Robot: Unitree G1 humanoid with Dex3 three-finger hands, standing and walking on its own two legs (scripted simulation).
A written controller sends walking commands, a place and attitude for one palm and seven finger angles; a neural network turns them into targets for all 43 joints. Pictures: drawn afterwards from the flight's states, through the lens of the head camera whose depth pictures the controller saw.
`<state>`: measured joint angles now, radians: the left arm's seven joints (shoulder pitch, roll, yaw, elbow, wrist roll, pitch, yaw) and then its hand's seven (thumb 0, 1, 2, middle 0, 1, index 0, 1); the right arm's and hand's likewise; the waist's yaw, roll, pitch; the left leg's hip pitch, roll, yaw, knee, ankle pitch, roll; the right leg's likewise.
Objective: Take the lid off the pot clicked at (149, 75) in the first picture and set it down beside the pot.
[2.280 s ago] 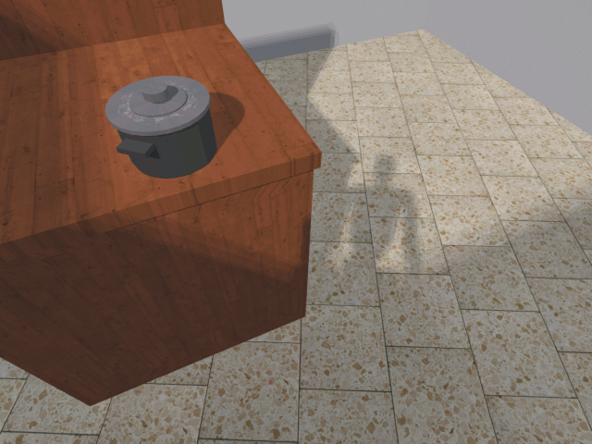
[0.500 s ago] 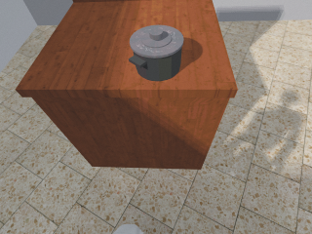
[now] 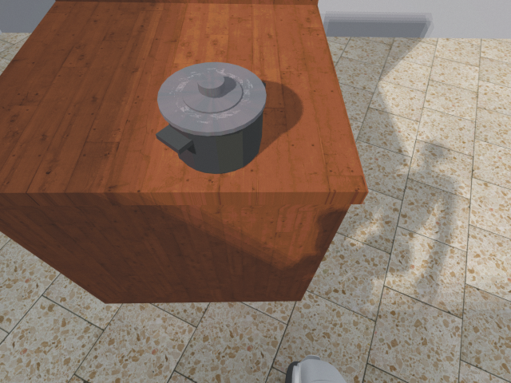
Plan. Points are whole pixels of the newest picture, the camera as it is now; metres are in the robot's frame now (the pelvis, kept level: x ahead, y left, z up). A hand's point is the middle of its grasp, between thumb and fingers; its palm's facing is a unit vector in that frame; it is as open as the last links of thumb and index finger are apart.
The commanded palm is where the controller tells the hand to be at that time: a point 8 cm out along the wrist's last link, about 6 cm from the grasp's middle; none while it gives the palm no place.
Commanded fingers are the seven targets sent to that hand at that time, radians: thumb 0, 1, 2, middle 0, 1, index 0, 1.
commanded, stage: come to a stop and stand still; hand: left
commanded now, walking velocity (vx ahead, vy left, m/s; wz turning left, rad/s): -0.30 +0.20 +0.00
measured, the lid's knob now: (211, 84) +0.52 +0.09 +0.16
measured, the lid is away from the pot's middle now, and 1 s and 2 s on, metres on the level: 0.00 0.00 0.00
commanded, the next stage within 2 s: look again from close up in 1.38 s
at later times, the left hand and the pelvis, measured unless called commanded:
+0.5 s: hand out of the picture +0.10 +0.24 -0.18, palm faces +0.05 -0.97 -0.25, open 7.4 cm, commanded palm none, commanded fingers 0.00 0.90 0.90 -0.20 -0.30 -0.20 -0.30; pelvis +0.01 +0.03 -0.01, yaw +1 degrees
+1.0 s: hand out of the picture +0.00 +0.24 -0.16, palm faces +0.01 -0.98 -0.21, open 7.4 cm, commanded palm none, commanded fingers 0.00 0.90 0.90 -0.20 -0.30 -0.20 -0.30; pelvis -0.02 +0.07 +0.02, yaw -1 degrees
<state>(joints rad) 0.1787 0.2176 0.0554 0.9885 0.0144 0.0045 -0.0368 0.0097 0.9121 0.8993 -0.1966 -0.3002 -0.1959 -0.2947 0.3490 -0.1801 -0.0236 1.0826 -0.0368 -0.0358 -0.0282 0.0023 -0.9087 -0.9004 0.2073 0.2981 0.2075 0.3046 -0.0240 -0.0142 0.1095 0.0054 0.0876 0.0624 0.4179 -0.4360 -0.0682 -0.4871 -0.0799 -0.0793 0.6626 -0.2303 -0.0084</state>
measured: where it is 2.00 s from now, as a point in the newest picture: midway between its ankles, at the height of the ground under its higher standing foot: outside the picture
